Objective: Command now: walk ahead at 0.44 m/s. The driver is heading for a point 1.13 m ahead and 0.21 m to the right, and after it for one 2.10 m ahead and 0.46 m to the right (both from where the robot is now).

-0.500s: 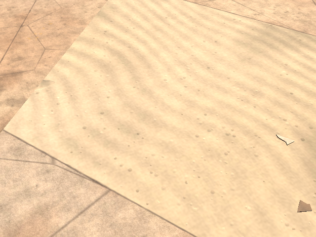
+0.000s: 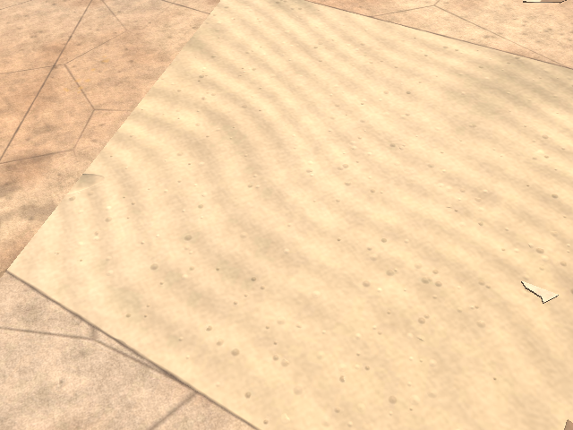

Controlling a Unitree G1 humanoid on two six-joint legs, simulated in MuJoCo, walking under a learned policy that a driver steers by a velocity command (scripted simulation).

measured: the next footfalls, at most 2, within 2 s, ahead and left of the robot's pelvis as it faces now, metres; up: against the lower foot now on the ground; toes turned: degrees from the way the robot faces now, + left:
left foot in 0.26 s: +0.33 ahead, +0.14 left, +0.00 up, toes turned +1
right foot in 0.78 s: +0.63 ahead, -0.11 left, +0.00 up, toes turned -3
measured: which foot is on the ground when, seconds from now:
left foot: up 0.00-0.24, down 0.26-0.78, up 0.80-1.00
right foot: down 0.00-0.28, up 0.30-0.76, down 0.78-1.00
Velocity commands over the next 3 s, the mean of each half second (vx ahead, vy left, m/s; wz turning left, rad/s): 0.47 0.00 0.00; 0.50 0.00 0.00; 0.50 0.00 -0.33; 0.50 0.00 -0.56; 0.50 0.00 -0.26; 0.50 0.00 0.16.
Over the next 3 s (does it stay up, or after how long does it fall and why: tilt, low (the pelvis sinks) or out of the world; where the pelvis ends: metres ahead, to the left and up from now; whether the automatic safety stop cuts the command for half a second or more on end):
stays up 1.57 -0.41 -0.01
